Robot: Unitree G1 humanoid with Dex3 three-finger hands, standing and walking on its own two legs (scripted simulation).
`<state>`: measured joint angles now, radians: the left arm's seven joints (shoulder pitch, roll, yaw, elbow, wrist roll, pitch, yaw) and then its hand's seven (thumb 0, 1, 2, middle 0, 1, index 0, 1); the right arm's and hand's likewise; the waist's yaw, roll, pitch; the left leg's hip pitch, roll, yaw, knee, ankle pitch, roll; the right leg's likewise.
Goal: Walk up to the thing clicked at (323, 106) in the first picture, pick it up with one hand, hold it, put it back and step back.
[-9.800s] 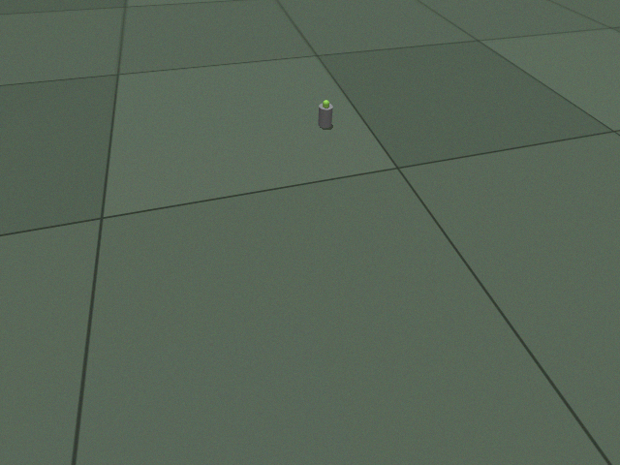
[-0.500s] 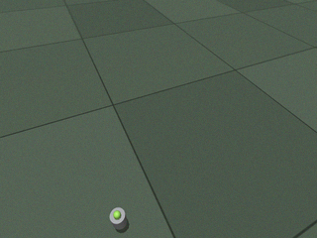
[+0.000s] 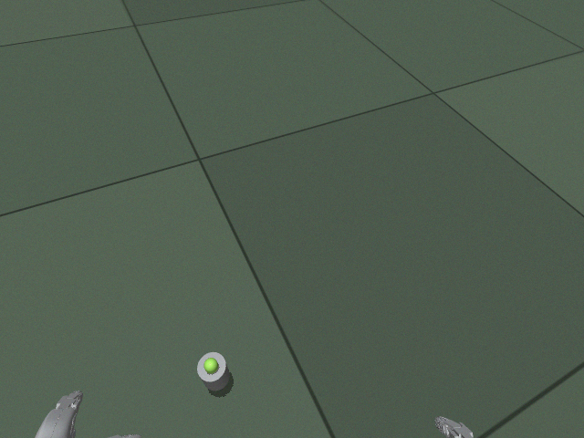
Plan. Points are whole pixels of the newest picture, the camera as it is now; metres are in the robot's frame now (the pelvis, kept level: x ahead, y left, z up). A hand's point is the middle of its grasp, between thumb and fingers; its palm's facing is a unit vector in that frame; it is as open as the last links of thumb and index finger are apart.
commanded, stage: go down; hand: left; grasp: from the side
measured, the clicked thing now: (213, 370) +0.39 +0.19 -0.68
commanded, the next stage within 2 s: none
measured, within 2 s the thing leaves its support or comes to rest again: neither
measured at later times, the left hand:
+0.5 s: hand out of the picture +0.16 +0.28 -0.17, palm faces +0.06 -0.94 -0.33, open 17.2 cm
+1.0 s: hand out of the picture +0.16 +0.30 -0.21, palm faces +0.10 -0.95 -0.29, open 17.0 cm
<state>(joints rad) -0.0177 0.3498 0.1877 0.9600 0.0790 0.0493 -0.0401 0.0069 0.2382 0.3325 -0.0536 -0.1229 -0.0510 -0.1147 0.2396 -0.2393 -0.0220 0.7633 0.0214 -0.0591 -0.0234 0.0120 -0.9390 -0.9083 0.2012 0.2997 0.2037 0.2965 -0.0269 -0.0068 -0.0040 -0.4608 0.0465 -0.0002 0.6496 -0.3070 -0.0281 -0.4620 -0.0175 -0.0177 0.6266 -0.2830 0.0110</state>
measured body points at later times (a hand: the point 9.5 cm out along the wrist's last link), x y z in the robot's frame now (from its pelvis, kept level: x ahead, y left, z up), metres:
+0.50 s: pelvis +0.01 +0.01 -0.05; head +0.09 +0.03 +0.39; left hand +0.16 +0.33 -0.15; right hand +0.18 -0.24 -0.13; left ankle +0.01 +0.14 -0.72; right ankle +0.02 -0.13 -0.72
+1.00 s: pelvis -0.01 +0.01 -0.10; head +0.10 +0.04 +0.33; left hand +0.15 +0.35 -0.19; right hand +0.17 -0.24 -0.18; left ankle +0.01 +0.14 -0.72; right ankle +0.02 -0.13 -0.72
